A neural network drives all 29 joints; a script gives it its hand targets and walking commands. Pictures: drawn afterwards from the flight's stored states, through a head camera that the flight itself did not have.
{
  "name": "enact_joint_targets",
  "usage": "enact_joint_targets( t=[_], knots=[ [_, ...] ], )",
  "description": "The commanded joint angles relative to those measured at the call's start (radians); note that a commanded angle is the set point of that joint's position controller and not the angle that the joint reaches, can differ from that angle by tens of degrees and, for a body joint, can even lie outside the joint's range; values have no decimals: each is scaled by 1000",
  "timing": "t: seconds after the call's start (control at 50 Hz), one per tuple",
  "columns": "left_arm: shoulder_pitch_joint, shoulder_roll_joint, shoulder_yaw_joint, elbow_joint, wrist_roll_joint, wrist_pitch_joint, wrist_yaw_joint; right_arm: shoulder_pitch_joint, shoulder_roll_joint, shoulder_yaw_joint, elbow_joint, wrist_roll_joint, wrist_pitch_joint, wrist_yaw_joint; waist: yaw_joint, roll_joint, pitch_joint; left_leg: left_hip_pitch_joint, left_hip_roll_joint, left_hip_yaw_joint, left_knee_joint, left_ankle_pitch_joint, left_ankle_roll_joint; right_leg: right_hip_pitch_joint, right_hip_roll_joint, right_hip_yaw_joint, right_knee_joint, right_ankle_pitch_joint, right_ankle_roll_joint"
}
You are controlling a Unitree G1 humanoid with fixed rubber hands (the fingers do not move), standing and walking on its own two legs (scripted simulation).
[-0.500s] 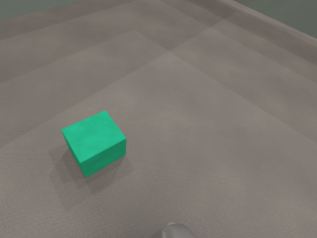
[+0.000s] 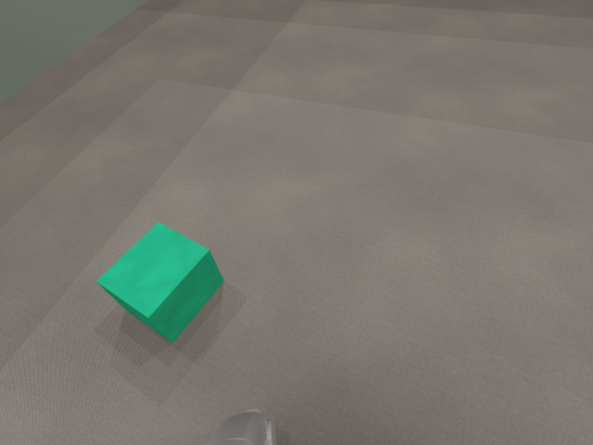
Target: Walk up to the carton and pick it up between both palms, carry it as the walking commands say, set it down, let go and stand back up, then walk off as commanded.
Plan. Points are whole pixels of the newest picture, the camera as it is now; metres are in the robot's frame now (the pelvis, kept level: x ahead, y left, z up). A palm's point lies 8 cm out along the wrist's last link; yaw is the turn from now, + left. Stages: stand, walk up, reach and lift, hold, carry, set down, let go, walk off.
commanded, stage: walk off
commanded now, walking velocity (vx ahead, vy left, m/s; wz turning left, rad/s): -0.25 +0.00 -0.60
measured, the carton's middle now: (165, 281) +0.71 +0.55 -0.65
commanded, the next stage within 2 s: stand in 1.84 s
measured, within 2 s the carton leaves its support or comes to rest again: neither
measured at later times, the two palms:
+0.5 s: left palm out of the picture +0.07 +0.27 -0.12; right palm out of the picture -0.09 -0.16 -0.11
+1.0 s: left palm (127, 442) +0.15 +0.28 -0.14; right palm (398, 279) +0.41 -0.16 -0.12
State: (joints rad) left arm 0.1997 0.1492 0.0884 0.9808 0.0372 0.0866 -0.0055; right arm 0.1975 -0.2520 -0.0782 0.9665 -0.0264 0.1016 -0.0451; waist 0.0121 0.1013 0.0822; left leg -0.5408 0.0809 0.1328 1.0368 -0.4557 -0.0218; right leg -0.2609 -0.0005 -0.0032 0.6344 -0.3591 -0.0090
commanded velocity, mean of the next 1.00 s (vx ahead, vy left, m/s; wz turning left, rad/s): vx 0.48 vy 0.00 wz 0.58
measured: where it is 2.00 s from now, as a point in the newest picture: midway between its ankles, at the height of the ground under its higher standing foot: (227, 315)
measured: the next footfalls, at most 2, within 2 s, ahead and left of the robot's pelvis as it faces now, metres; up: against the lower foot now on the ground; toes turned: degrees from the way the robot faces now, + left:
left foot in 0.26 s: -0.05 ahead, +0.12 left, +0.00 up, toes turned +5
right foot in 0.70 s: +0.19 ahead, -0.10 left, +0.00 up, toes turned +6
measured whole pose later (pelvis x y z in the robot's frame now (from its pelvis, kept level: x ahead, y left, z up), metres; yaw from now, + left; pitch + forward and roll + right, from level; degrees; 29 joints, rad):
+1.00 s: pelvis +0.23 +0.07 +0.00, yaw +22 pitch +1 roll -4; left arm 0.34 0.15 0.05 1.03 0.03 -0.10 0.02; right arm 0.19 -0.28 -0.08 0.94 -0.02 0.00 0.05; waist 0.00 0.06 0.00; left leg -0.64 0.15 0.08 0.98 -0.21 0.00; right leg 0.02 -0.04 -0.27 0.40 -0.42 0.06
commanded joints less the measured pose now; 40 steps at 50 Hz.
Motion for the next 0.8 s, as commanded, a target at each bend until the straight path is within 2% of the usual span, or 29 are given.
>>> enact_joint_targets(
  t=[0.0, 0.02, 0.06, 0.1, 0.14, 0.16, 0.18, 0.2, 0.22, 0.24, 0.26, 0.28, 0.3, 0.32, 0.36, 0.4, 0.44, 0.5, 0.56, 0.6, 0.62, 0.64, 0.66, 0.68, 0.7, 0.72, 0.74, 0.76, 0.78],
  knots=[
    [-152, 277, 52, -133, -4, -30, 45, -28, -76, -19, -98, -4, -21, 19, -39, -357, -82, -64, -23, -149, 214, 123, -36, -18, -215, 227, -295, 324, -111],
    [-132, 262, 51, -130, -9, -31, 41, -30, -78, -19, -94, -7, -25, 18, -28, -333, -102, -64, -29, -147, 224, 123, -43, 8, -213, 240, -279, 353, -117],
    [-77, 209, 40, -109, -20, -39, 39, -16, -75, -19, -82, -12, -38, 27, -7, -297, -150, -41, -22, -133, 142, 140, -56, 63, -190, 239, -314, 117, -115],
    [-29, 183, 25, -88, -22, -48, 42, 12, -58, -9, -73, -8, -46, 42, -4, -312, -168, 12, -38, -98, -24, 111, -68, 102, -172, 241, -355, -17, -120],
    [32, 171, 17, -49, -9, -54, 37, 55, -21, 10, -60, -5, -48, 47, 1, -348, -188, 158, -59, -57, -217, -33, -49, 82, -183, 257, -363, -98, -143],
    [27, 177, 17, -45, 4, -53, 33, 83, -21, 11, -49, -2, -49, 44, -4, -367, -178, 216, -55, -31, -305, -123, -48, 55, -213, 277, -361, -164, -141],
    [11, 192, 19, -49, 14, -50, 31, 129, -26, 9, -32, 7, -52, 39, -22, -363, -160, 281, -44, -13, -421, -143, -33, 18, -235, 279, -348, -221, -133],
    [-4, 196, 15, -53, 16, -47, 33, 213, -33, 6, 3, 15, -59, 33, -65, -274, -138, 398, -39, 5, -567, -63, -2, -70, -224, 230, -279, -269, -113],
    [-8, 161, 8, -54, 11, -46, 34, 309, -13, 14, 44, 17, -69, 29, -111, -87, -80, 478, -28, -53, -662, -67, 22, -198, -162, 137, -109, -294, -76],
    [-6, 70, -11, -74, -2, -48, 31, 407, -56, 14, 76, 6, -80, 23, -122, 262, 15, 477, 206, -484, -854, -400, 86, -433, -35, -14, 236, -250, -1],
    [-66, 72, -22, -111, -10, -62, 31, 324, -109, 23, 59, 14, -81, 22, -68, 282, 166, 303, 339, -734, -1017, -640, 123, -595, -24, 1, 314, -98, 24],
    [-154, 154, 2, -140, -11, -79, 13, 210, -137, 10, 26, 11, -84, 14, -41, 150, 235, 187, 354, -696, -1056, -589, 141, -581, -57, 20, 361, 38, 28],
    [-207, 182, 12, -160, -19, -91, 5, 207, -143, -5, 18, -4, -98, 18, -52, 73, 239, 146, 354, -729, -1070, -477, 167, -519, -61, 1, 382, 68, 26],
    [-231, 178, 4, -161, -19, -98, -2, 211, -102, 10, 26, 7, -116, 25, -35, 44, 217, 147, 313, -701, -1041, -379, 167, -498, -87, 34, 408, 101, 34],
    [-185, 148, 2, -142, -6, -98, -26, 190, -78, 20, 15, 11, -136, 30, -12, 111, 161, 139, 239, -558, -1010, -281, 164, -425, -97, 13, 408, 144, 50],
    [-112, 134, 4, -104, -6, -105, -41, 192, -89, 8, 14, 0, -152, 30, -17, 136, 103, 239, 183, -449, -985, -187, 163, -411, -73, -35, 359, 175, 65],
    [-141, 127, 0, -109, -13, -110, -41, 253, -78, 4, 24, -1, -160, 30, -45, 121, 72, 299, 156, -414, -965, -110, 165, -395, -60, -59, 291, 189, 81],
    [-241, 97, -9, -151, -19, -119, -34, 364, -51, 5, 60, 3, -168, 25, -102, 83, 71, 411, 164, -437, -943, 6, 185, -422, -49, -59, 150, 191, 97],
    [-276, 78, -14, -169, -26, -135, -25, 393, -54, 2, 74, 1, -171, 22, -121, 59, 26, 469, 147, -417, -855, 226, 196, -352, -17, -82, 5, 135, 108],
    [-255, 74, -15, -170, -30, -142, -16, 388, -60, -4, 79, -1, -169, 21, -111, 86, -4, 465, 134, -398, -763, 398, 198, -273, 8, -106, -69, 39, 104],
    [-204, 74, -15, -161, -32, -146, -12, 377, -60, -6, 77, 0, -169, 19, -88, 95, -26, 434, 130, -399, -714, 477, 185, -180, 12, -98, -118, 28, 98],
    [-102, 88, -10, -132, -34, -153, -1, 357, -60, -7, 71, 6, -172, 19, -41, 84, -70, 367, 112, -382, -622, 584, 162, 1, 29, -103, -195, 80, 90],
    [58, 148, 5, -93, -25, -168, 17, 333, -39, -2, 55, 17, -183, 25, 32, 6, -177, 224, 61, -334, -441, 591, 119, 301, -44, -25, -229, 151, 63],
    [273, 259, 34, -51, -5, -180, 35, 289, 37, 15, 8, 38, -196, 30, 123, -211, -345, -9, -24, -222, -124, 309, 72, 623, -350, 250, -254, -6, -7],
    [375, 324, 50, -21, 1, -174, 41, 258, 79, 27, -26, 38, -195, 18, 120, -412, -356, -213, -91, -137, 106, -146, 63, 678, -570, 528, -325, -53, -61],
    [286, 271, 38, -15, -1, -164, 37, 166, 11, 14, -44, 22, -180, 17, 115, -313, -233, -260, -18, -192, 235, -61, 80, 529, -508, 527, -385, -140, -107],
    [182, 198, 23, -28, 3, -161, 29, 148, -24, 6, -51, 20, -168, 29, 58, -243, -168, -235, 26, -210, 252, 60, 90, 395, -437, 428, -386, -127, -80],
    [121, 182, 12, -59, 3, -167, 24, 136, -26, 0, -47, 15, -163, 37, 36, -226, -84, -228, 50, -200, 223, 76, 77, 284, -420, 347, -419, -112, -51],
    [99, 170, 0, -66, -1, -176, 26, 114, 8, 5, -51, 13, -158, 48, 25, -224, -46, -207, 76, -186, 228, 92, 66, 217, -417, 259, -434, -53, -60]
  ],
)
